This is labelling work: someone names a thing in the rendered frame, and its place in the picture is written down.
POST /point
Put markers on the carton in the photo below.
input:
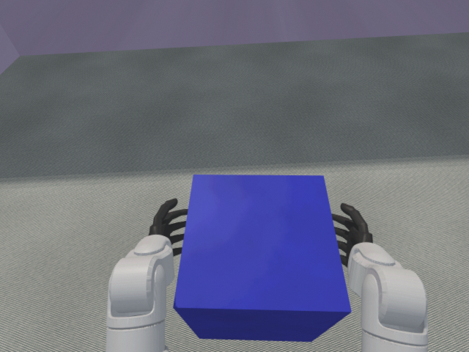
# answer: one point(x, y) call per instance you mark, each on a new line
point(260, 259)

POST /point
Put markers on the robot right hand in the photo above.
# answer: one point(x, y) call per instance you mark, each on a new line
point(358, 231)

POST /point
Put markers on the left robot forearm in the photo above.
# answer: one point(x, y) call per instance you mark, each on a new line
point(136, 308)

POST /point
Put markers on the right robot forearm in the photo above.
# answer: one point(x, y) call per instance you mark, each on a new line
point(393, 301)

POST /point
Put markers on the robot left hand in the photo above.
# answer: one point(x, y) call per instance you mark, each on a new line
point(161, 224)

